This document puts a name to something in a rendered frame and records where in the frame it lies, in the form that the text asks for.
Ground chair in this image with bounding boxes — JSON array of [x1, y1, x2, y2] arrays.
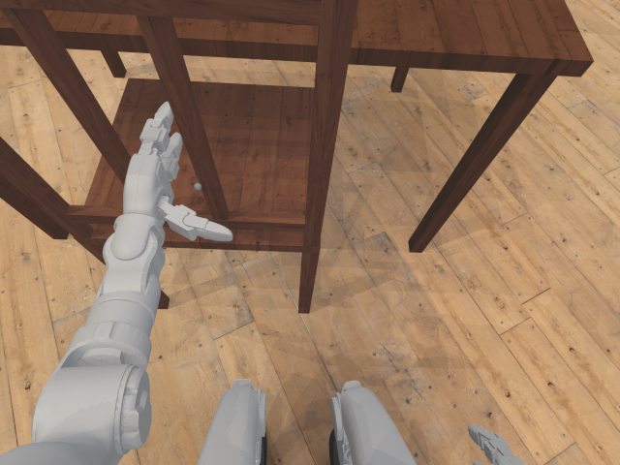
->
[[0, 0, 358, 314]]

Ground robot right shin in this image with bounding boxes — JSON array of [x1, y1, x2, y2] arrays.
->
[[336, 381, 376, 465]]

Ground robot right hand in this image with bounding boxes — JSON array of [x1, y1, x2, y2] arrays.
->
[[468, 424, 525, 465]]

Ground left robot upper arm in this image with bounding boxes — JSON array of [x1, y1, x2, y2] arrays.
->
[[0, 364, 152, 465]]

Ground left robot forearm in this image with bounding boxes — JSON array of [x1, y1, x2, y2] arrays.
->
[[31, 213, 166, 444]]

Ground left robot thigh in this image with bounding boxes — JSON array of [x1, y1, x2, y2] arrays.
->
[[197, 387, 266, 465]]

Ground table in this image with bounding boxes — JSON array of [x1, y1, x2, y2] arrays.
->
[[0, 0, 594, 253]]

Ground robot left hand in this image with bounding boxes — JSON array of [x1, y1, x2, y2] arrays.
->
[[123, 102, 233, 241]]

